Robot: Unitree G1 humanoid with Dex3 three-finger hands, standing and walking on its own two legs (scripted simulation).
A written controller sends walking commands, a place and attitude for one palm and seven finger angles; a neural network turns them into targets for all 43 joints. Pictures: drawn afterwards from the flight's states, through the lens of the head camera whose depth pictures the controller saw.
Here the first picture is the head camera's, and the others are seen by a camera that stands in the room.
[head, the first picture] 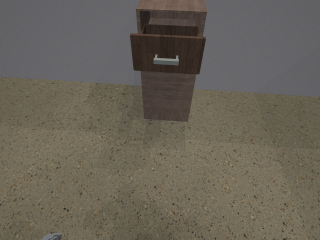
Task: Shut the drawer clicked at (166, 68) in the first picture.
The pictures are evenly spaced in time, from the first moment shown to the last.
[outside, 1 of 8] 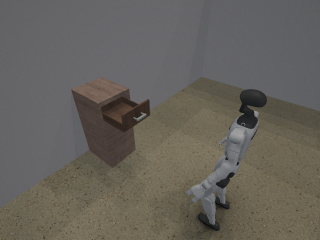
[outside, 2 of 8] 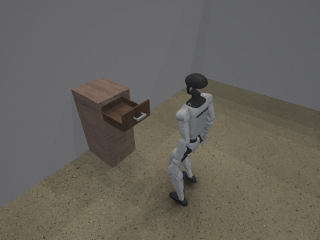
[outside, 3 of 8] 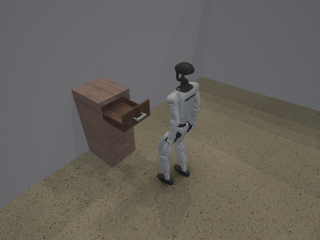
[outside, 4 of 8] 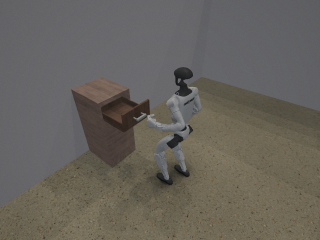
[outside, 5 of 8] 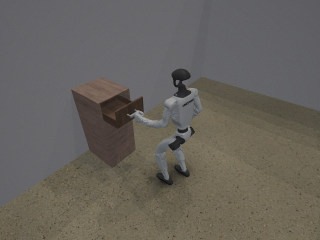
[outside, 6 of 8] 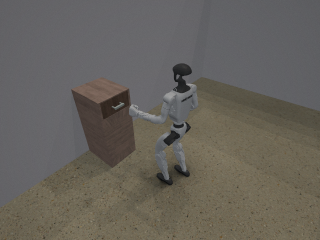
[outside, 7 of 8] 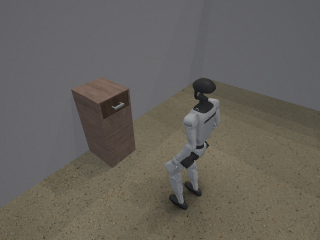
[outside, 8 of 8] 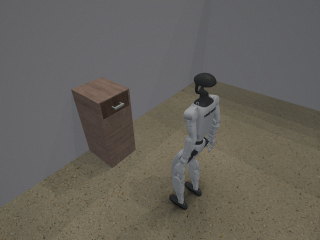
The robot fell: no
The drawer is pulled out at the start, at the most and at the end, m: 0.30 0.30 0.00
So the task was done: yes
